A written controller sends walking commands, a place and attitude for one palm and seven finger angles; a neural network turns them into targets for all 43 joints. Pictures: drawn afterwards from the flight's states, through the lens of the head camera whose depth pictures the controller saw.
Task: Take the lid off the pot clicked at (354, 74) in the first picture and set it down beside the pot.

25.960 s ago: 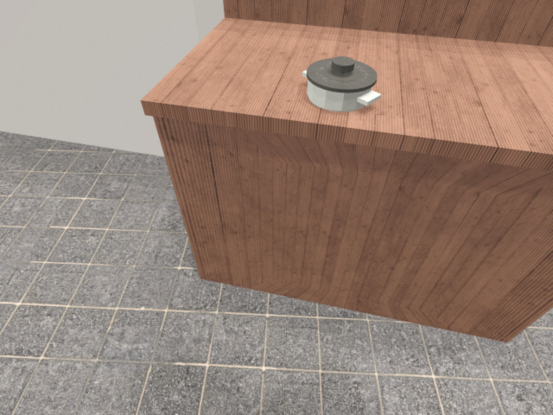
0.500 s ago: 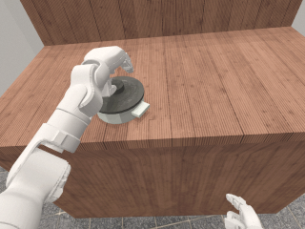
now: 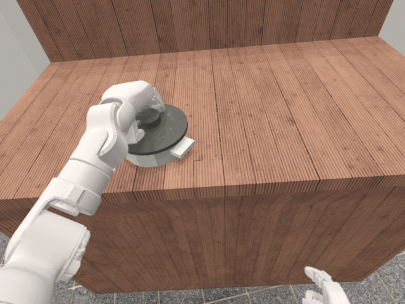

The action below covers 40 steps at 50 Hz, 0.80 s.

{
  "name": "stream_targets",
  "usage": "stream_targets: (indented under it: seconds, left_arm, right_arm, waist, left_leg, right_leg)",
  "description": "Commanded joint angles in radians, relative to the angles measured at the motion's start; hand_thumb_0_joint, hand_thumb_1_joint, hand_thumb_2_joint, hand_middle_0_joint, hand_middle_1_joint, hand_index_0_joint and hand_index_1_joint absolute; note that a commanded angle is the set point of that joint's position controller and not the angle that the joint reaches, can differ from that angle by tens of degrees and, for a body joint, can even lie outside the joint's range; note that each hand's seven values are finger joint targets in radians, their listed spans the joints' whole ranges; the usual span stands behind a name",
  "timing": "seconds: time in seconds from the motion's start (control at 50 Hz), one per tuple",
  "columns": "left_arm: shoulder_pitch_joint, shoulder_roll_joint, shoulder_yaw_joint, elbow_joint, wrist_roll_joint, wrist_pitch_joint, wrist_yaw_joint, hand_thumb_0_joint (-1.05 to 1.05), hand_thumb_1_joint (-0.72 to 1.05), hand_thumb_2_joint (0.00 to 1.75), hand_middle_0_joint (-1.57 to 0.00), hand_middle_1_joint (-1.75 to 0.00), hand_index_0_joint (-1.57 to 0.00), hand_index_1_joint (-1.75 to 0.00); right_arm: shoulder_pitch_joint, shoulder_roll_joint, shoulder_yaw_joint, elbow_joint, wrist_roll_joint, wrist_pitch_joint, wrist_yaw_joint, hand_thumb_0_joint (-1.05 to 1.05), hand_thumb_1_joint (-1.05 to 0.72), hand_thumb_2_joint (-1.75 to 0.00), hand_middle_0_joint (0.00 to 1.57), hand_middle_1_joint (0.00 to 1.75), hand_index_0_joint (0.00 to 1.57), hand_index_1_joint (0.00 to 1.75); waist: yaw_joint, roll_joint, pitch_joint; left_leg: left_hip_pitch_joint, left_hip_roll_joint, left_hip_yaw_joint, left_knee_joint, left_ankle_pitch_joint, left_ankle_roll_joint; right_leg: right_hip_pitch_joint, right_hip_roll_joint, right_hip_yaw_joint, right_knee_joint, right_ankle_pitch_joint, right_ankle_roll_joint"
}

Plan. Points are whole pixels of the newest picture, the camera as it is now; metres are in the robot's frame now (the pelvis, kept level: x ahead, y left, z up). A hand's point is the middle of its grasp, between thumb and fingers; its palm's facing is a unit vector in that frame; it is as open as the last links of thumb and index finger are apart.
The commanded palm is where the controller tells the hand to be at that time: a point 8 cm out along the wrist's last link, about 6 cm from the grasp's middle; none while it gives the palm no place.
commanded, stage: lower the open fingers around the knob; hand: left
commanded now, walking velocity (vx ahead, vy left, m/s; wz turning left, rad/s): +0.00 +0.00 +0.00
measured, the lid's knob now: (148, 118) +0.45 +0.13 +0.15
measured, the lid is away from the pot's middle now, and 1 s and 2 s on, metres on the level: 0.01 0.01 0.01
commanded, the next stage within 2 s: close the fingers and squeeze the knob in 0.30 s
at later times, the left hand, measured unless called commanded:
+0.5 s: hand (139, 126) +0.41 +0.13 +0.17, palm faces -0.19 -0.12 -0.97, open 10.4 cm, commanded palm +0.39 +0.14 +0.23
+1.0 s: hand (142, 124) +0.41 +0.13 +0.17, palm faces -0.20 -0.12 -0.97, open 8.6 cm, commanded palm +0.39 +0.14 +0.23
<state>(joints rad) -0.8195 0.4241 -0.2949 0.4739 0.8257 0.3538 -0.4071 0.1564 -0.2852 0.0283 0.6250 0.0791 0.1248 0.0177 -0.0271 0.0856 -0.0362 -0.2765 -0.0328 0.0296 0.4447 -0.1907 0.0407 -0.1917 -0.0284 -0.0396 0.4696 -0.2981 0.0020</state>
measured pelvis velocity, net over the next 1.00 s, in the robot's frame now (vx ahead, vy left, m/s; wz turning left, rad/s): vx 0.00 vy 0.00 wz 0.00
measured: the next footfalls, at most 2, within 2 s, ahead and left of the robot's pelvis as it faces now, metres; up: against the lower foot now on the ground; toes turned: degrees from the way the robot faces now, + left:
none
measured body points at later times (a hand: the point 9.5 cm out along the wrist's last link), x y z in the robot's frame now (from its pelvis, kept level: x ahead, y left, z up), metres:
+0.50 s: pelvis +0.00 +0.00 +0.00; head +0.00 -0.04 +0.45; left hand +0.41 +0.14 +0.22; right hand +0.18 -0.23 -0.11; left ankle +0.03 +0.10 -0.74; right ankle -0.03 -0.12 -0.74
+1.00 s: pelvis +0.00 +0.00 +0.00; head +0.00 -0.04 +0.45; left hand +0.42 +0.13 +0.22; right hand +0.16 -0.24 -0.11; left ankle +0.03 +0.10 -0.74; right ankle -0.03 -0.12 -0.74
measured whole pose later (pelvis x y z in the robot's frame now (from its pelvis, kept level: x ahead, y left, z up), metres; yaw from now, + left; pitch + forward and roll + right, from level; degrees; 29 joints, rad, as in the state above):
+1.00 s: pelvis +0.00 +0.00 +0.00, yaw +0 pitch +1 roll +0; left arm -0.79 0.42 -0.31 0.43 0.82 0.37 -0.39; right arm 0.14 -0.28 0.03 0.62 0.08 0.14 0.02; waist -0.03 0.09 -0.03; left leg -0.28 -0.03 0.03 0.45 -0.19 0.04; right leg -0.19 -0.02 -0.04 0.47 -0.30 0.00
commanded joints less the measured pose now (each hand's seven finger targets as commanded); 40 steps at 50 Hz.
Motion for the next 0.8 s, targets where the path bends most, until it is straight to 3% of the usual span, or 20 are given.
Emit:
stream_targets:
  seconds: [0.0, 0.02, 0.04, 0.1, 0.16, 0.24, 0.3, 0.32, 0.34, 0.38, 0.4, 0.42, 0.46, 0.54, 0.58, 0.62, 0.68, 0.7, 0.74, 0.78]
  left_arm:
    - [-0.405, 0.190, 0.109, -0.141, 0.008, -0.002, 0.024, 0.00, -0.38, 1.71, -0.89, -0.08, -0.89, -0.08]
    - [-0.357, 0.168, 0.105, -0.145, -0.010, -0.007, 0.024, 0.00, -0.38, 1.71, -0.89, -0.08, -0.89, -0.08]
    - [-0.386, 0.201, 0.125, -0.181, 0.006, -0.009, 0.026, 0.00, -0.38, 1.71, -0.89, -0.08, -0.89, -0.08]
    - [-0.380, 0.164, 0.089, -0.162, 0.008, -0.001, 0.029, 0.00, -0.38, 1.71, -0.89, -0.08, -0.89, -0.08]
    - [-0.421, 0.161, 0.083, -0.218, 0.009, 0.000, 0.037, 0.00, -0.38, 1.71, -0.89, -0.08, -0.89, -0.08]
    - [-0.406, 0.216, 0.135, -0.270, 0.011, -0.003, 0.044, 0.00, -0.38, 1.71, -0.89, -0.08, -0.89, -0.08]
    - [-0.412, 0.143, 0.071, -0.251, 0.005, 0.008, 0.040, 0.00, -0.38, 1.71, -0.89, -0.08, -0.89, -0.08]
    - [-0.383, 0.151, 0.089, -0.259, -0.015, 0.004, 0.043, 0.00, -0.38, 1.71, -0.89, -0.08, -0.89, -0.08]
    - [-0.413, 0.193, 0.113, -0.276, 0.005, 0.004, 0.046, 0.00, -0.38, 1.71, -0.89, -0.08, -0.89, -0.08]
    - [-0.403, 0.203, 0.123, -0.225, 0.010, 0.010, 0.051, 0.00, -0.38, 1.71, -0.89, -0.08, -0.89, -0.08]
    - [-0.408, 0.165, 0.087, -0.221, 0.010, 0.012, 0.047, 0.00, -0.26, 1.36, -0.83, -0.08, -0.83, -0.08]
    - [-0.402, 0.194, 0.122, -0.262, -0.009, 0.003, 0.051, 0.00, -0.25, 1.36, -0.84, -0.08, -0.84, -0.08]
    - [-0.415, 0.166, 0.089, -0.231, 0.010, 0.008, 0.050, 0.00, -0.23, 1.35, -0.85, -0.08, -0.85, -0.08]
    - [-0.428, 0.208, 0.122, -0.255, 0.011, 0.002, 0.054, 0.00, -0.18, 1.33, -0.88, -0.08, -0.88, -0.08]
    - [-0.445, 0.160, 0.081, -0.266, 0.009, 0.007, 0.051, 0.00, -0.15, 1.32, -0.89, -0.08, -0.89, -0.08]
    - [-0.385, 0.168, 0.102, -0.245, -0.012, 0.006, 0.052, 0.00, -0.13, 1.31, -0.82, -0.28, -0.82, -0.28]
    - [-0.411, 0.203, 0.119, -0.183, 0.011, 0.013, 0.055, 0.00, -0.09, 1.29, -0.78, -0.42, -0.78, -0.42]
    - [-0.434, 0.174, 0.086, -0.191, 0.012, 0.013, 0.052, 0.00, -0.08, 1.28, -0.77, -0.45, -0.77, -0.45]
    - [-0.450, 0.182, 0.095, -0.251, 0.011, 0.005, 0.053, 0.00, -0.05, 1.26, -0.76, -0.51, -0.76, -0.51]
    - [-0.400, 0.186, 0.109, -0.212, 0.011, 0.010, 0.051, 0.00, -0.02, 1.25, -0.75, -0.56, -0.75, -0.56]
  right_arm:
    - [-0.134, -0.093, -0.033, -0.165, 0.006, -0.053, -0.004, 0.00, -0.90, -0.90, 0.20, 0.30, 0.20, 0.30]
    - [-0.133, -0.100, -0.037, -0.173, 0.004, -0.049, 0.001, 0.00, -0.90, -0.90, 0.20, 0.30, 0.20, 0.30]
    - [-0.136, -0.090, -0.033, -0.172, 0.003, -0.050, 0.005, 0.00, -0.90, -0.90, 0.20, 0.30, 0.20, 0.30]
    - [-0.145, -0.089, -0.032, -0.172, 0.007, -0.042, 0.007, 0.00, -0.90, -0.90, 0.20, 0.30, 0.20, 0.30]
    - [-0.150, -0.086, -0.038, -0.180, 0.005, -0.040, 0.010, 0.00, -0.90, -0.90, 0.20, 0.30, 0.20, 0.30]
    - [-0.153, -0.085, -0.036, -0.183, 0.002, -0.042, 0.013, 0.00, -0.90, -0.90, 0.20, 0.30, 0.20, 0.30]
    - [-0.159, -0.081, -0.035, -0.177, 0.005, -0.037, 0.016, 0.00, -0.90, -0.90, 0.20, 0.30, 0.20, 0.30]
    - [-0.155, -0.091, -0.041, -0.181, 0.005, -0.034, 0.017, 0.00, -0.90, -0.90, 0.20, 0.30, 0.20, 0.30]
    - [-0.159, -0.084, -0.036, -0.177, 0.004, -0.036, 0.017, 0.00, -0.90, -0.90, 0.20, 0.30, 0.20, 0.30]
    - [-0.162, -0.084, -0.030, -0.169, 0.006, -0.035, 0.012, 0.00, -0.90, -0.90, 0.20, 0.30, 0.20, 0.30]
    - [-0.162, -0.082, -0.027, -0.169, 0.005, -0.035, 0.011, 0.00, -0.90, -0.90, 0.20, 0.30, 0.20, 0.30]
    - [-0.157, -0.094, -0.037, -0.170, 0.003, -0.033, 0.013, 0.00, -0.90, -0.90, 0.20, 0.30, 0.20, 0.30]
    - [-0.170, -0.079, -0.029, -0.171, 0.003, -0.035, 0.009, 0.00, -0.90, -0.90, 0.20, 0.30, 0.20, 0.30]
    - [-0.169, -0.080, -0.027, -0.171, 0.002, -0.033, 0.008, 0.00, -0.90, -0.90, 0.20, 0.30, 0.20, 0.30]
    - [-0.174, -0.076, -0.029, -0.171, 0.005, -0.035, 0.010, 0.00, -0.90, -0.90, 0.20, 0.30, 0.20, 0.30]
    - [-0.165, -0.089, -0.036, -0.174, 0.002, -0.031, 0.012, 0.00, -0.90, -0.90, 0.20, 0.30, 0.20, 0.30]
    - [-0.162, -0.084, -0.024, -0.162, 0.006, -0.033, 0.003, 0.00, -0.90, -0.90, 0.20, 0.30, 0.20, 0.30]
    - [-0.169, -0.083, -0.023, -0.162, 0.006, -0.033, 0.001, 0.00, -0.90, -0.90, 0.20, 0.30, 0.20, 0.30]
    - [-0.168, -0.079, -0.029, -0.170, 0.004, -0.035, 0.004, 0.00, -0.90, -0.90, 0.20, 0.30, 0.20, 0.30]
    - [-0.165, -0.080, -0.030, -0.169, 0.003, -0.040, 0.004, 0.00, -0.90, -0.90, 0.20, 0.30, 0.20, 0.30]
  waist:
    - [0.013, -0.127, -0.290]
    - [0.009, -0.108, -0.289]
    - [0.020, -0.103, -0.329]
    - [0.007, -0.114, -0.282]
    - [0.006, -0.097, -0.308]
    - [0.020, -0.099, -0.367]
    - [0.008, -0.107, -0.317]
    - [0.003, -0.111, -0.308]
    - [0.015, -0.101, -0.336]
    - [0.015, -0.129, -0.298]
    - [0.011, -0.113, -0.291]
    - [0.009, -0.106, -0.313]
    - [0.011, -0.113, -0.305]
    - [0.017, -0.114, -0.331]
    - [0.011, -0.108, -0.331]
    - [0.009, -0.102, -0.313]
    - [0.014, -0.141, -0.290]
    - [0.008, -0.119, -0.282]
    - [0.012, -0.107, -0.340]
    - [0.017, -0.120, -0.327]
  left_leg:
    - [0.213, -0.022, -0.035, -0.017, 0.228, 0.033]
    - [0.216, -0.019, -0.036, -0.010, 0.244, 0.033]
    - [0.228, -0.018, -0.038, -0.014, 0.260, 0.028]
    - [0.212, -0.016, -0.032, -0.013, 0.233, 0.027]
    - [0.234, -0.015, -0.038, -0.013, 0.230, 0.030]
    - [0.251, -0.013, -0.042, -0.007, 0.287, 0.027]
    - [0.236, -0.013, -0.045, -0.013, 0.254, 0.025]
    - [0.233, -0.009, -0.046, -0.008, 0.252, 0.028]
    - [0.244, -0.009, -0.043, -0.014, 0.255, 0.025]
    - [0.216, -0.012, -0.042, -0.016, 0.229, 0.022]
    - [0.214, -0.015, -0.041, -0.021, 0.222, 0.022]
    - [0.226, -0.011, -0.045, -0.012, 0.234, 0.026]
    - [0.222, -0.015, -0.039, -0.014, 0.229, 0.024]
    - [0.219, -0.015, -0.038, -0.023, 0.214, 0.022]
    - [0.235, -0.014, -0.043, -0.015, 0.234, 0.022]
    - [0.223, -0.014, -0.043, -0.010, 0.218, 0.026]
    - [0.191, -0.017, -0.037, -0.024, 0.180, 0.024]
    - [0.195, -0.020, -0.033, -0.023, 0.180, 0.025]
    - [0.227, -0.019, -0.035, -0.017, 0.214, 0.028]
    - [0.225, -0.018, -0.037, -0.008, 0.237, 0.028]
  right_leg:
    - [-0.002, 0.050, -0.003, -0.047, 0.360, -0.038]
    - [-0.002, 0.046, -0.007, -0.049, 0.372, -0.042]
    - [0.021, 0.047, -0.005, -0.038, 0.378, -0.040]
    - [-0.014, 0.052, -0.009, -0.045, 0.352, -0.040]
    - [-0.016, 0.055, -0.008, -0.045, 0.337, -0.043]
    - [0.028, 0.052, -0.004, -0.031, 0.384, -0.043]
    - [-0.011, 0.056, -0.013, -0.039, 0.351, -0.043]
    - [-0.011, 0.053, -0.013, -0.046, 0.349, -0.045]
    - [0.002, 0.055, -0.009, -0.038, 0.348, -0.044]
    - [-0.006, 0.055, -0.011, -0.038, 0.340, -0.044]
    - [-0.016, 0.055, -0.013, -0.041, 0.330, -0.043]
    - [-0.001, 0.050, -0.012, -0.043, 0.342, -0.047]
    - [-0.006, 0.054, -0.009, -0.041, 0.338, -0.044]
    - [0.017, 0.051, -0.005, -0.040, 0.329, -0.042]
    - [0.003, 0.052, -0.008, -0.037, 0.344, -0.045]
    - [0.000, 0.049, -0.007, -0.048, 0.335, -0.045]
    - [0.004, 0.052, -0.005, -0.048, 0.316, -0.040]
    - [-0.008, 0.051, -0.003, -0.050, 0.319, -0.040]
    - [0.020, 0.050, 0.002, -0.043, 0.342, -0.041]
    - [0.016, 0.051, -0.001, -0.039, 0.367, -0.041]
